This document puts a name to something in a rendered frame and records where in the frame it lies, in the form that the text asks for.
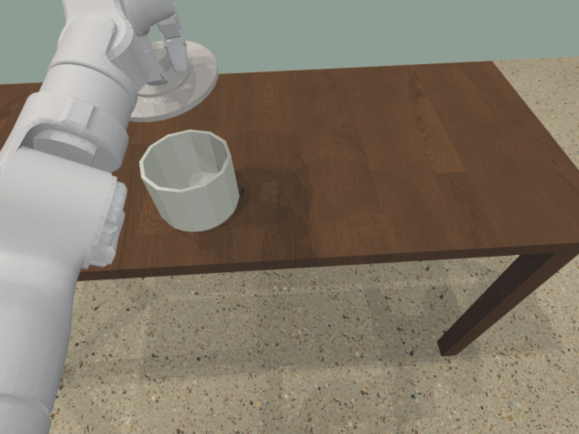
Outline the lid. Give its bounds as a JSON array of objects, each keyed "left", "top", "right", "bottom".
[{"left": 129, "top": 40, "right": 218, "bottom": 122}]

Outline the pot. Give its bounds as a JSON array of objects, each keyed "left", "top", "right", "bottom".
[{"left": 139, "top": 129, "right": 240, "bottom": 232}]

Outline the robot left upper arm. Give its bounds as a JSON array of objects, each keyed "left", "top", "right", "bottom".
[{"left": 0, "top": 146, "right": 128, "bottom": 434}]

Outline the table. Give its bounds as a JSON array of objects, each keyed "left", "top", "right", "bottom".
[{"left": 0, "top": 61, "right": 579, "bottom": 356}]

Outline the left robot forearm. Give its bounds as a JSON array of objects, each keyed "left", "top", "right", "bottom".
[{"left": 0, "top": 0, "right": 152, "bottom": 180}]

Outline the robot left hand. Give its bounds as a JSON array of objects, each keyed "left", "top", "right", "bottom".
[{"left": 142, "top": 0, "right": 188, "bottom": 86}]

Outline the knob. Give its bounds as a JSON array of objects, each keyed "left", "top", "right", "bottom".
[{"left": 151, "top": 42, "right": 172, "bottom": 73}]

